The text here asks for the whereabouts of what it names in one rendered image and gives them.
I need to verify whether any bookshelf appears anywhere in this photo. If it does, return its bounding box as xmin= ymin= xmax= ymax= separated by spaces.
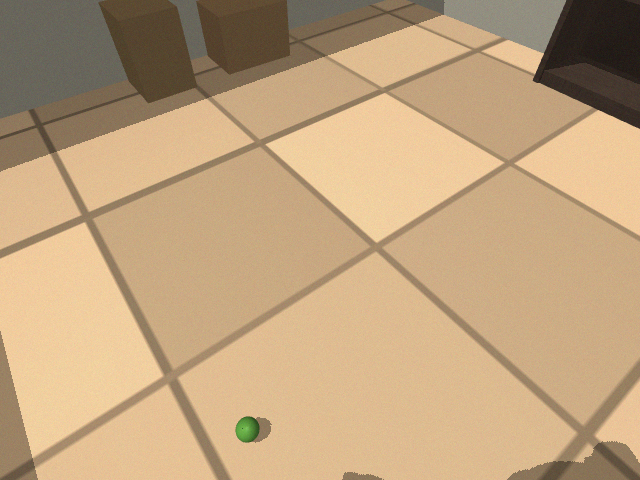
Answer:
xmin=533 ymin=0 xmax=640 ymax=129

